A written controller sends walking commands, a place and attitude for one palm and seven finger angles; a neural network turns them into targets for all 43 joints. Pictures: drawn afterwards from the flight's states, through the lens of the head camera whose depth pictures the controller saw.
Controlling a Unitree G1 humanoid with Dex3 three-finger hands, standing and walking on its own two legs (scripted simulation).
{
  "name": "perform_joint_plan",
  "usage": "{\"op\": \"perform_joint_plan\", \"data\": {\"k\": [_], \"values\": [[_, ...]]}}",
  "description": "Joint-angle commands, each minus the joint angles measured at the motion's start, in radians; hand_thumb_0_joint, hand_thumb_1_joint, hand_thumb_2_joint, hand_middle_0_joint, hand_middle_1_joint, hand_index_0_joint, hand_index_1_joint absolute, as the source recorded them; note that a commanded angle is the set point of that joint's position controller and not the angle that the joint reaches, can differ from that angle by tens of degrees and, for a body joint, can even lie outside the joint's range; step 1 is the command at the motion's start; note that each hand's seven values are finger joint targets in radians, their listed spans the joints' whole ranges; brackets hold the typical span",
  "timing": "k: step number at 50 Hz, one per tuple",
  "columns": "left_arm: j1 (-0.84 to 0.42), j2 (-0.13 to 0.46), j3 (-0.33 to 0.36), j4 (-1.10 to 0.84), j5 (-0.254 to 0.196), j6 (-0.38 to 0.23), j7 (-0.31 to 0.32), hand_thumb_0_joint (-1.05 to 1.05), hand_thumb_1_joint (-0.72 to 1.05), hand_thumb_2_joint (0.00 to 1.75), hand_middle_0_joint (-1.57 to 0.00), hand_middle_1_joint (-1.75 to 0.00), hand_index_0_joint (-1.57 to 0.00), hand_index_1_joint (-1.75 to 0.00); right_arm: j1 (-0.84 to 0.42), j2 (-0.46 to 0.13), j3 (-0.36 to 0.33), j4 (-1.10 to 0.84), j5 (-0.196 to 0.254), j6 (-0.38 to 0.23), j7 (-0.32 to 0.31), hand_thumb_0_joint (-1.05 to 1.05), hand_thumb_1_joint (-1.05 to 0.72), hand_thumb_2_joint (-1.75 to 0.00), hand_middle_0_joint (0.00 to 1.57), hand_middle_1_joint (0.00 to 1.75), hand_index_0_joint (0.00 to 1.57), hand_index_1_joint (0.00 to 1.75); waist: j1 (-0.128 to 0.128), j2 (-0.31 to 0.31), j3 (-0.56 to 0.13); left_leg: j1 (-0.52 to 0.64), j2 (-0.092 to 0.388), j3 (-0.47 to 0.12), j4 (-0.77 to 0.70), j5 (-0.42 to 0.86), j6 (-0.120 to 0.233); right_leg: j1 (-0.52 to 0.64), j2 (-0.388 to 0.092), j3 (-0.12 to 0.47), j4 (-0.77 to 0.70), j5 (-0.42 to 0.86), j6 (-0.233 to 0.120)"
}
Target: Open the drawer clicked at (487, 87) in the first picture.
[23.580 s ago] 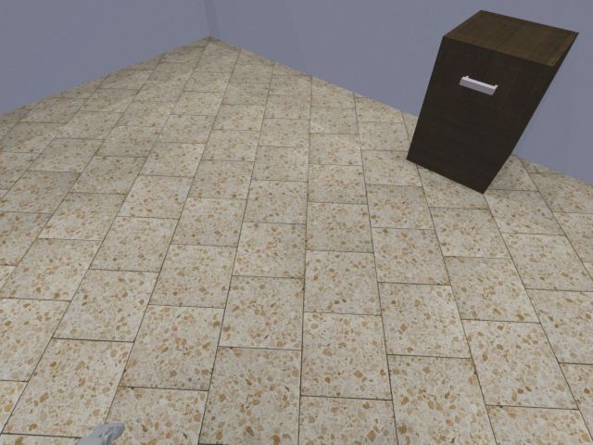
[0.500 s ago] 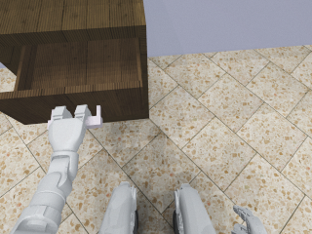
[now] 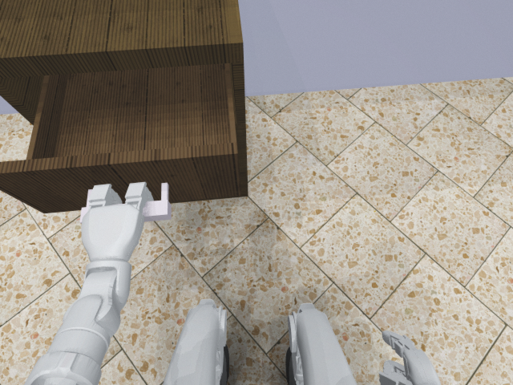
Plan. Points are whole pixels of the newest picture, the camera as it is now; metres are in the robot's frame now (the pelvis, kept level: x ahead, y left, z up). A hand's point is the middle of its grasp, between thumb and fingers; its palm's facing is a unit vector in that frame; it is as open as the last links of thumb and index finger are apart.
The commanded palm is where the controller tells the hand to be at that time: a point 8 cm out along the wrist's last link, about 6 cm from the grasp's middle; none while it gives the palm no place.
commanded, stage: pull the drawer open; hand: left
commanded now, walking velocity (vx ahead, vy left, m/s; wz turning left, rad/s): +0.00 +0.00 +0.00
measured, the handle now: (128, 202) +0.40 +0.24 -0.07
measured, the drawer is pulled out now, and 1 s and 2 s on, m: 0.18 0.21 0.23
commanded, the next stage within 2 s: none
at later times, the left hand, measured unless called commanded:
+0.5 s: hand (129, 242) +0.34 +0.23 -0.09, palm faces -0.05 -0.06 -1.00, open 6.0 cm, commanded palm +0.30 +0.23 -0.04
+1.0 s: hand (128, 250) +0.32 +0.23 -0.09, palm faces -0.06 -0.07 -1.00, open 6.0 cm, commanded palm +0.29 +0.23 -0.04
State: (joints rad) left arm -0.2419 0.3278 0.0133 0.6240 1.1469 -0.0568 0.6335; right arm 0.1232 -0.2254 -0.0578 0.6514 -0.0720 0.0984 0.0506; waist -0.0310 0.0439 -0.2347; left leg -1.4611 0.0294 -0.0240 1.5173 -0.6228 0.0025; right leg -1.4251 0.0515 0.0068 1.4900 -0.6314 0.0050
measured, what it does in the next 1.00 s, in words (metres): stands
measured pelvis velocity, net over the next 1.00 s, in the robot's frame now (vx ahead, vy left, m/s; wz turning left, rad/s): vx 0.01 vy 0.00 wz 0.01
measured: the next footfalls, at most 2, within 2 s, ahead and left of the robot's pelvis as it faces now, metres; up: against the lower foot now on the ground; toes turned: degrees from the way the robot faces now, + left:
none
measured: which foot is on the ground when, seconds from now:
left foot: down 0.00-1.00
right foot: down 0.00-1.00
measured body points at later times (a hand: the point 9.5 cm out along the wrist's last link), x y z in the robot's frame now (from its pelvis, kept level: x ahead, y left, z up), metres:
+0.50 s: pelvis +0.00 +0.00 +0.00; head +0.16 +0.00 +0.42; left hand +0.33 +0.23 -0.03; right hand +0.15 -0.25 -0.14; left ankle +0.03 +0.12 -0.56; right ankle +0.03 -0.12 -0.56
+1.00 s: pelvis +0.01 +0.00 +0.00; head +0.17 +0.00 +0.43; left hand +0.32 +0.23 -0.03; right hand +0.17 -0.25 -0.14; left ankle +0.03 +0.12 -0.56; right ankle +0.03 -0.12 -0.56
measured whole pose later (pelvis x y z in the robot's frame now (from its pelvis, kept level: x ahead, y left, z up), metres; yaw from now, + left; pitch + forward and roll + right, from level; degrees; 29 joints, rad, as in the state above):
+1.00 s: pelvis +0.01 +0.00 +0.00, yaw +0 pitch +32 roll -2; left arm -0.11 0.30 -0.02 0.51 1.15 -0.03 0.64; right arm 0.10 -0.22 -0.05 0.63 -0.08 0.10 0.05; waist -0.01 0.03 -0.24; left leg -1.43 0.03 -0.03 1.50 -0.64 0.00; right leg -1.40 0.05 0.01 1.48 -0.65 0.00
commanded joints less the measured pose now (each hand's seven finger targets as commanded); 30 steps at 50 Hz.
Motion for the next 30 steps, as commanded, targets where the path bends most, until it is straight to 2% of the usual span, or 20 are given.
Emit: {"op": "perform_joint_plan", "data": {"k": [1,5,6,10,11,12,13,15,16,17,18,19,20,22,23,24,26,27,30], "values": [[-0.004,0.138,0.069,-0.149,-0.008,0.011,0.056,0.00,0.90,0.90,-0.40,-1.35,-0.40,-1.35,0.065,-0.140,-0.053,-0.084,-0.003,-0.026,-0.009,0.00,-0.90,-0.90,0.20,0.30,0.20,0.30,0.043,0.013,-0.494,0.422,-0.032,0.011,-0.169,0.409,0.029,0.274,0.009,-0.049,-0.167,0.436,-0.061],[0.010,0.123,0.053,-0.157,-0.012,0.018,0.054,0.00,0.90,0.90,-0.40,-1.35,-0.40,-1.35,0.062,-0.137,-0.053,-0.085,-0.001,-0.027,-0.011,0.00,-0.90,-0.90,0.20,0.30,0.20,0.30,0.036,-0.011,-0.485,0.413,-0.033,0.020,-0.164,0.397,0.032,0.290,0.008,-0.043,-0.177,0.453,-0.056],[0.030,0.141,0.074,-0.148,-0.014,0.022,0.053,0.00,0.90,0.90,-0.40,-1.35,-0.40,-1.35,0.063,-0.138,-0.051,-0.086,-0.003,-0.028,-0.011,0.00,-0.90,-0.90,0.20,0.30,0.20,0.30,0.045,-0.013,-0.487,0.410,-0.034,0.016,-0.167,0.403,0.030,0.297,0.010,-0.043,-0.173,0.455,-0.059],[0.027,0.109,0.038,-0.162,-0.011,0.021,0.053,0.00,0.90,0.90,-0.40,-1.35,-0.40,-1.35,0.055,-0.136,-0.051,-0.089,0.000,-0.029,-0.011,0.00,-0.90,-0.90,0.20,0.30,0.20,0.30,0.039,0.014,-0.474,0.418,-0.035,0.018,-0.171,0.382,0.030,0.273,0.009,-0.046,-0.178,0.420,-0.058],[0.033,0.133,0.061,-0.155,-0.009,0.025,0.053,0.00,0.90,0.90,-0.40,-1.35,-0.40,-1.35,0.056,-0.138,-0.049,-0.088,-0.001,-0.029,-0.011,0.00,-0.90,-0.90,0.20,0.30,0.20,0.30,0.046,0.012,-0.468,0.418,-0.034,0.011,-0.176,0.395,0.028,0.273,0.010,-0.049,-0.173,0.423,-0.063],[0.026,0.104,0.034,-0.151,-0.007,0.025,0.052,0.00,0.90,0.90,-0.40,-1.35,-0.40,-1.35,0.051,-0.137,-0.048,-0.090,0.000,-0.028,-0.011,0.00,-0.90,-0.90,0.20,0.30,0.20,0.30,0.033,-0.001,-0.464,0.414,-0.034,0.016,-0.171,0.384,0.031,0.264,0.009,-0.048,-0.178,0.415,-0.057],[0.026,0.114,0.043,-0.144,-0.008,0.025,0.053,0.00,0.90,0.90,-0.40,-1.35,-0.40,-1.35,0.055,-0.137,-0.050,-0.086,0.001,-0.030,-0.012,0.00,-0.90,-0.90,0.20,0.30,0.20,0.30,0.035,-0.016,-0.450,0.406,-0.033,0.014,-0.169,0.382,0.032,0.267,0.010,-0.048,-0.178,0.420,-0.059],[0.019,0.101,0.025,-0.154,-0.003,0.025,0.054,0.00,0.90,0.90,-0.40,-1.35,-0.40,-1.35,0.051,-0.137,-0.049,-0.088,0.000,-0.032,-0.011,0.00,-0.90,-0.90,0.20,0.30,0.20,0.30,0.034,0.002,-0.457,0.409,-0.034,0.013,-0.171,0.377,0.031,0.263,0.009,-0.049,-0.178,0.412,-0.060],[0.021,0.117,0.043,-0.163,-0.006,0.025,0.054,0.00,0.90,0.90,-0.40,-1.35,-0.40,-1.35,0.053,-0.137,-0.051,-0.088,-0.002,-0.033,-0.011,0.00,-0.90,-0.90,0.20,0.30,0.20,0.30,0.042,0.011,-0.470,0.418,-0.033,0.012,-0.173,0.393,0.030,0.271,0.008,-0.048,-0.176,0.424,-0.062],[0.042,0.098,0.029,-0.156,-0.005,0.027,0.055,0.00,0.90,0.90,-0.40,-1.35,-0.40,-1.35,0.050,-0.137,-0.049,-0.092,-0.001,-0.030,-0.010,0.00,-0.90,-0.90,0.20,0.30,0.20,0.30,0.038,-0.001,-0.473,0.419,-0.036,0.017,-0.171,0.386,0.031,0.271,0.008,-0.048,-0.180,0.420,-0.058],[0.052,0.114,0.043,-0.149,-0.007,0.029,0.053,0.00,0.90,0.90,-0.40,-1.35,-0.40,-1.35,0.053,-0.136,-0.050,-0.090,0.000,-0.031,-0.011,0.00,-0.90,-0.90,0.20,0.30,0.20,0.30,0.044,-0.010,-0.463,0.406,-0.037,0.017,-0.170,0.383,0.031,0.283,0.009,-0.046,-0.178,0.428,-0.059],[0.048,0.104,0.033,-0.157,-0.007,0.027,0.051,0.00,0.90,0.90,-0.40,-1.35,-0.40,-1.35,0.047,-0.136,-0.049,-0.092,-0.001,-0.031,-0.012,0.00,-0.90,-0.90,0.20,0.30,0.20,0.30,0.037,-0.021,-0.467,0.405,-0.036,0.019,-0.165,0.379,0.033,0.282,0.009,-0.043,-0.181,0.431,-0.056],[0.066,0.109,0.040,-0.162,-0.009,0.027,0.050,0.00,0.90,0.90,-0.40,-1.35,-0.40,-1.35,0.049,-0.135,-0.050,-0.093,0.000,-0.032,-0.012,0.00,-0.90,-0.90,0.20,0.30,0.20,0.30,0.044,-0.027,-0.469,0.404,-0.038,0.019,-0.166,0.386,0.033,0.297,0.010,-0.042,-0.179,0.446,-0.058],[0.086,0.112,0.044,-0.182,-0.008,0.027,0.048,0.00,0.90,0.90,-0.40,-1.35,-0.40,-1.35,0.046,-0.136,-0.048,-0.102,-0.001,-0.029,-0.011,0.00,-0.90,-0.90,0.20,0.30,0.20,0.30,0.052,-0.002,-0.483,0.421,-0.037,0.019,-0.171,0.403,0.030,0.296,0.008,-0.043,-0.176,0.455,-0.059],[0.102,0.107,0.040,-0.176,-0.009,0.031,0.047,0.00,0.90,0.90,-0.40,-1.35,-0.40,-1.35,0.045,-0.134,-0.049,-0.102,0.001,-0.029,-0.011,0.00,-0.90,-0.90,0.20,0.30,0.20,0.30,0.054,-0.005,-0.466,0.416,-0.039,0.019,-0.174,0.396,0.030,0.299,0.009,-0.044,-0.179,0.450,-0.061],[0.083,0.097,0.028,-0.178,-0.010,0.031,0.046,0.00,0.90,0.90,-0.40,-1.35,-0.40,-1.35,0.039,-0.134,-0.047,-0.100,0.000,-0.029,-0.010,0.00,-0.90,-0.90,0.20,0.30,0.20,0.30,0.044,-0.007,-0.461,0.407,-0.038,0.023,-0.168,0.385,0.032,0.292,0.008,-0.039,-0.185,0.448,-0.058],[0.087,0.121,0.052,-0.179,-0.007,0.029,0.047,0.00,0.90,0.90,-0.40,-1.35,-0.40,-1.35,0.038,-0.136,-0.047,-0.103,-0.002,-0.031,-0.013,0.00,-0.90,-0.90,0.20,0.30,0.20,0.30,0.051,-0.005,-0.453,0.402,-0.037,0.016,-0.170,0.388,0.031,0.290,0.010,-0.041,-0.178,0.440,-0.062],[0.080,0.103,0.033,-0.185,-0.004,0.028,0.049,0.00,0.90,0.90,-0.40,-1.35,-0.40,-1.35,0.038,-0.135,-0.046,-0.103,-0.001,-0.029,-0.013,0.00,-0.90,-0.90,0.20,0.30,0.20,0.30,0.043,-0.002,-0.461,0.411,-0.036,0.016,-0.169,0.391,0.031,0.279,0.008,-0.044,-0.176,0.439,-0.059],[0.098,0.097,0.029,-0.188,-0.004,0.029,0.049,0.00,0.90,0.90,-0.40,-1.35,-0.40,-1.35,0.038,-0.134,-0.049,-0.103,-0.001,-0.031,-0.012,0.00,-0.90,-0.90,0.20,0.30,0.20,0.30,0.045,-0.014,-0.455,0.410,-0.036,0.017,-0.165,0.395,0.032,0.285,0.008,-0.044,-0.176,0.453,-0.060]]}}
